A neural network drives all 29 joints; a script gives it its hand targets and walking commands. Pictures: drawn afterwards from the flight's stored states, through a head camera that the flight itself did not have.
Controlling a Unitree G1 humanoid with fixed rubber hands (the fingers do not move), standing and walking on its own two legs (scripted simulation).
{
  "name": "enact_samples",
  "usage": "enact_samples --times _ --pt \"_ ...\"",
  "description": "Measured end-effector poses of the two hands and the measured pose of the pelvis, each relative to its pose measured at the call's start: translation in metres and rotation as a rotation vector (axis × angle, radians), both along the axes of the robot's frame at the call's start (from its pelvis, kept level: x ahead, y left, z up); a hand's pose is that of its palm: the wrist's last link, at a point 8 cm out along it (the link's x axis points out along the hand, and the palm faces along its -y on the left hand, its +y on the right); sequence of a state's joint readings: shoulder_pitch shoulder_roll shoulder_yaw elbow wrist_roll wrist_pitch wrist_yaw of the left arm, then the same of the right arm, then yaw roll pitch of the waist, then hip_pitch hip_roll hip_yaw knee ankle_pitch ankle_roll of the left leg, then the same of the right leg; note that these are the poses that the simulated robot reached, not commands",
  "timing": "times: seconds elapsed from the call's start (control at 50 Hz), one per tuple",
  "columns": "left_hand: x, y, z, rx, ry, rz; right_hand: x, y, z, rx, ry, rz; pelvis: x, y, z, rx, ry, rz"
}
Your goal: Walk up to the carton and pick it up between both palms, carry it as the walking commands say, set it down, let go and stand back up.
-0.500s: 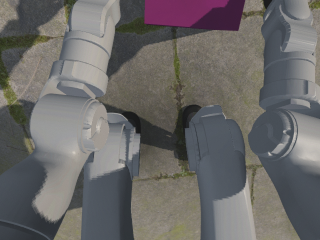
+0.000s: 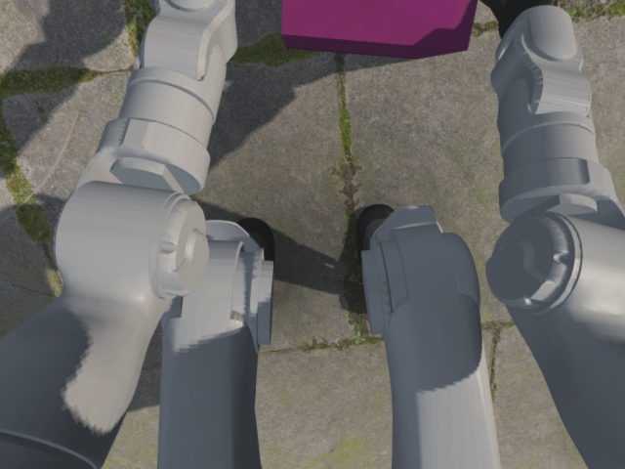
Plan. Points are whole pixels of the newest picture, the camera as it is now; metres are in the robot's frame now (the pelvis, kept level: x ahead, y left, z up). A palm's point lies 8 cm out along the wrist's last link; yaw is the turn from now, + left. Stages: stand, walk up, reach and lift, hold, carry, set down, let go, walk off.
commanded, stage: set down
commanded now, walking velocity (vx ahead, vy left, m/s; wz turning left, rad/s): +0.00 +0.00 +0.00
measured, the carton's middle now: out of the picture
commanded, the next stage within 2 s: let go in 1.72 s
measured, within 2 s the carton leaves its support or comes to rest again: neither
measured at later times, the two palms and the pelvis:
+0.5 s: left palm out of the picture +0.55 +0.10 -0.18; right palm out of the picture +0.50 -0.22 -0.18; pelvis -0.02 +0.00 +0.00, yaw +0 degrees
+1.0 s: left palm out of the picture +0.57 +0.10 -0.02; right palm out of the picture +0.52 -0.22 -0.03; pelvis -0.02 -0.01 +0.10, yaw +2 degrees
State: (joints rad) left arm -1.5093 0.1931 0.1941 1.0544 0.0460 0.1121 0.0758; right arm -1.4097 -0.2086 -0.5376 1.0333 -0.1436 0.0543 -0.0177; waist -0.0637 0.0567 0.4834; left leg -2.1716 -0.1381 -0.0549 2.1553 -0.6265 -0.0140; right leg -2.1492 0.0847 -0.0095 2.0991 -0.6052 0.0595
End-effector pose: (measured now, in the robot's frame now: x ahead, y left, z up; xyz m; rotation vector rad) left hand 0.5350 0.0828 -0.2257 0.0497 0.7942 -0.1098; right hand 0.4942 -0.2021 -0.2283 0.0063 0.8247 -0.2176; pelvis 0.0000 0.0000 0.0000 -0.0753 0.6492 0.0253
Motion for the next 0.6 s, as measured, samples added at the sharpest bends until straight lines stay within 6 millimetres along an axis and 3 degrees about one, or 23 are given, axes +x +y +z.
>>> enact_samples --times 0.16,0.38,0.5,0.6 --pt "0.002 0.022 0.009 0.036 -0.027 0.031 -0.004 -0.007 0.007 -0.014 -0.018 -0.020 -0.007 0.000 -0.002 0.001 -0.019 0.000" --pt "0.006 0.018 0.026 0.033 -0.070 0.035 0.003 -0.017 0.025 -0.020 -0.076 -0.056 -0.015 -0.001 -0.004 0.003 -0.045 0.000" --pt "0.012 0.014 0.048 0.042 -0.091 0.055 0.011 -0.016 0.045 -0.024 -0.112 -0.071 -0.020 -0.002 -0.002 0.008 -0.095 0.001" --pt "0.022 0.015 0.089 0.056 -0.134 0.069 0.027 -0.013 0.085 -0.026 -0.179 -0.065 -0.021 -0.004 0.006 0.025 -0.139 0.004"
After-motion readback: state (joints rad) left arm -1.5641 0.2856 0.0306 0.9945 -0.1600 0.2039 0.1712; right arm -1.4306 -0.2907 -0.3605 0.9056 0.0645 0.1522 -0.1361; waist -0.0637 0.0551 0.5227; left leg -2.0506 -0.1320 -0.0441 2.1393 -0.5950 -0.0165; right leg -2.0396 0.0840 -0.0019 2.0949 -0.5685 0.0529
